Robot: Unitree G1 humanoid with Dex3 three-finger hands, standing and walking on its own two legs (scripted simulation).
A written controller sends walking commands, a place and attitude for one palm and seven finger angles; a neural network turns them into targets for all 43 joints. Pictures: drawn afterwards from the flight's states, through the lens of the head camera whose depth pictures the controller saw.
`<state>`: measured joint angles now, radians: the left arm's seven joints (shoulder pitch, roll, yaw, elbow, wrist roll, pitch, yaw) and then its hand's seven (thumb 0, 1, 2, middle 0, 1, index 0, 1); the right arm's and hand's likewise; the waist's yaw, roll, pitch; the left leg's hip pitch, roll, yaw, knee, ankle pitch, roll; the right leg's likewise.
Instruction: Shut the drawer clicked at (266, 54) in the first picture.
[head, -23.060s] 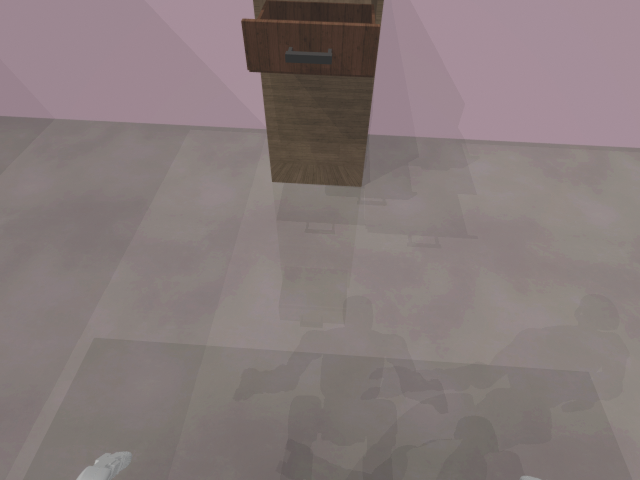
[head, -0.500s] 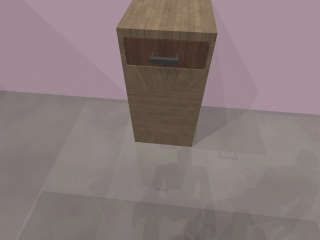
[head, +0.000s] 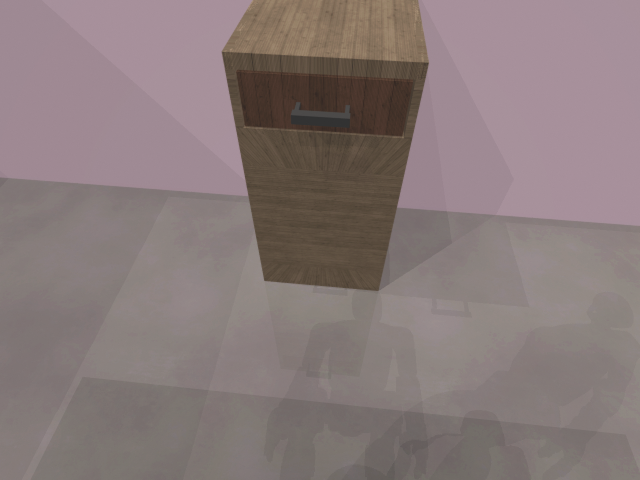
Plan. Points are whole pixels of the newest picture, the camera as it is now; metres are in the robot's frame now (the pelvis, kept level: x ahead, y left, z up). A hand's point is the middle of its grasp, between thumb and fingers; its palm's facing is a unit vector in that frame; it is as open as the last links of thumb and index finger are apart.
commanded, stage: look to check the result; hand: left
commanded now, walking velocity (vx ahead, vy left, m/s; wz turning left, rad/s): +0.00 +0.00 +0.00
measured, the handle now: (321, 113) +0.86 +0.04 -0.01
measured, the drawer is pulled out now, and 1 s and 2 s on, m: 0.00 0.00 0.00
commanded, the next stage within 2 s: stand and wait in 0.16 s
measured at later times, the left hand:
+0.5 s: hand out of the picture +0.02 +0.17 -0.17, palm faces +0.04 -0.98 -0.20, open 7.4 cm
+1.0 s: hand out of the picture +0.03 +0.17 -0.17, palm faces +0.03 -0.98 -0.21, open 7.4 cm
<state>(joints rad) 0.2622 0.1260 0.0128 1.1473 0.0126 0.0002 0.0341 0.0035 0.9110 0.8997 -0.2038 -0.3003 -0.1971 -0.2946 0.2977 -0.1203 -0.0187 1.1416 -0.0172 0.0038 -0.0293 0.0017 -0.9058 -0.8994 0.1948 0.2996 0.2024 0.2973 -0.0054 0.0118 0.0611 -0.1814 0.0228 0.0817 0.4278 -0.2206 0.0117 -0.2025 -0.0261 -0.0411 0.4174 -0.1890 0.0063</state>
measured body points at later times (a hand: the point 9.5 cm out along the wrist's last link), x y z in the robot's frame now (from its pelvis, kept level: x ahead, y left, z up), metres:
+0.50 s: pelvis +0.01 -0.01 +0.00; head +0.02 -0.01 +0.45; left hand +0.01 +0.22 -0.16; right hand -0.01 -0.22 -0.16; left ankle +0.01 +0.11 -0.74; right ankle +0.02 -0.12 -0.74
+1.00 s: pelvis +0.01 -0.01 +0.00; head +0.03 -0.01 +0.45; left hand +0.03 +0.23 -0.16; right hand +0.01 -0.23 -0.16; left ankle +0.01 +0.11 -0.74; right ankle +0.02 -0.12 -0.74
